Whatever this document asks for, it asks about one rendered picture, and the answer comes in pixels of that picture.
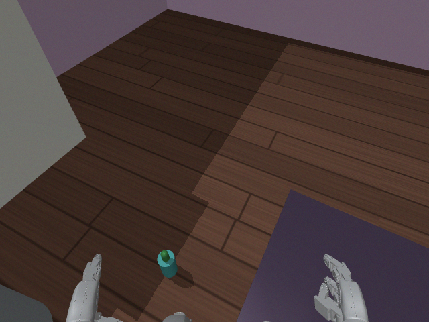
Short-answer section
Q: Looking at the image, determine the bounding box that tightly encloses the left robot hand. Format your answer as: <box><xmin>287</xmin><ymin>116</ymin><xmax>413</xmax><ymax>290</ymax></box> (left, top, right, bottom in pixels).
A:
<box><xmin>66</xmin><ymin>254</ymin><xmax>123</xmax><ymax>322</ymax></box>

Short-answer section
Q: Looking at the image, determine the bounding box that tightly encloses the right robot hand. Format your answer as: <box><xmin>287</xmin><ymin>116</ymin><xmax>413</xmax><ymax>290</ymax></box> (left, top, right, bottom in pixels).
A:
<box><xmin>314</xmin><ymin>254</ymin><xmax>369</xmax><ymax>322</ymax></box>

